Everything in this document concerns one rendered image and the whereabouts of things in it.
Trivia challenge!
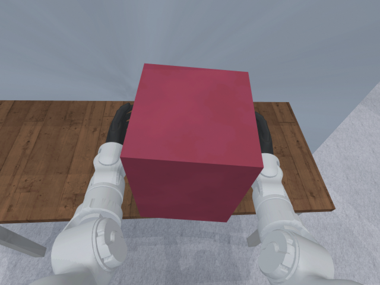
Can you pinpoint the table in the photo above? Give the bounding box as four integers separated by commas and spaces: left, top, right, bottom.
0, 100, 335, 258

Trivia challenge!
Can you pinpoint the left robot hand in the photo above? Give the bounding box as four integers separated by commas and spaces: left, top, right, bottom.
106, 103, 133, 145

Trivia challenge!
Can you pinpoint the robot left forearm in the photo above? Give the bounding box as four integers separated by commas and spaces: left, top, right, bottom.
51, 142, 126, 273

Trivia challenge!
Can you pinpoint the left robot upper arm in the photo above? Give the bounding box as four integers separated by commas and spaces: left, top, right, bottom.
29, 217, 128, 285

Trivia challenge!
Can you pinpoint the right robot hand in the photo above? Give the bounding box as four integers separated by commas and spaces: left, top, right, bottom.
255, 112, 274, 155

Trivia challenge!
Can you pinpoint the right robot upper arm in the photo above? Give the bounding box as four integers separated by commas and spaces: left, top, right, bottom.
258, 229, 364, 285

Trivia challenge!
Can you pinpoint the carton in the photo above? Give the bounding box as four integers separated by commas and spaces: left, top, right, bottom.
120, 64, 264, 223

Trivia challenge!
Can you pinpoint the robot right forearm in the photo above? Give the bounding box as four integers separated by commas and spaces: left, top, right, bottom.
251, 153, 320, 245

